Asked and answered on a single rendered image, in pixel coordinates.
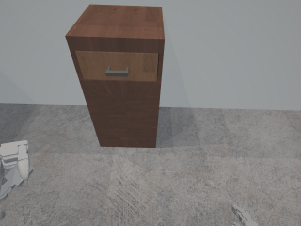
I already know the cabinet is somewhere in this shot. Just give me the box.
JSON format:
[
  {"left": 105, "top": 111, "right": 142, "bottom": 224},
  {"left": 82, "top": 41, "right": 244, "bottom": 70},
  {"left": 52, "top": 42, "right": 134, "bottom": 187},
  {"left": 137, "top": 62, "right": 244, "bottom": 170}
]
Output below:
[{"left": 65, "top": 4, "right": 165, "bottom": 148}]

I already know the drawer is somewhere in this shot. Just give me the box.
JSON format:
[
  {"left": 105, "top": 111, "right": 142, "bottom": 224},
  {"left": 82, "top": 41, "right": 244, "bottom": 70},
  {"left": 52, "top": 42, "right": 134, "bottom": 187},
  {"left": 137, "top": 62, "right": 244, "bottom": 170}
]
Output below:
[{"left": 75, "top": 51, "right": 158, "bottom": 82}]

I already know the left robot hand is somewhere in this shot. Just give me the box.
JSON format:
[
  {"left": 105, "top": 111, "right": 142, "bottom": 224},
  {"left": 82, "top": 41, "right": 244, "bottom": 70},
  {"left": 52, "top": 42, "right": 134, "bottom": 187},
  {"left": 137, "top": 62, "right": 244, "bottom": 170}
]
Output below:
[{"left": 0, "top": 140, "right": 34, "bottom": 204}]

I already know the handle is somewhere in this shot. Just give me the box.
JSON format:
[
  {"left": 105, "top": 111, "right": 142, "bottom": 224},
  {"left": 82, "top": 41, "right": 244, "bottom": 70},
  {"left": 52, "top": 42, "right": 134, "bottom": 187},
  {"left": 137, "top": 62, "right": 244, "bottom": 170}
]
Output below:
[{"left": 105, "top": 66, "right": 129, "bottom": 77}]

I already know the right robot hand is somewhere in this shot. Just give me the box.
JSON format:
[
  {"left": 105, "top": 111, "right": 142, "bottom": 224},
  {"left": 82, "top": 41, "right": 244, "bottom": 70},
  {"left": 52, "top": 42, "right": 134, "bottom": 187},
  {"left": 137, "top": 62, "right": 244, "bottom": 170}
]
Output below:
[{"left": 231, "top": 204, "right": 258, "bottom": 226}]

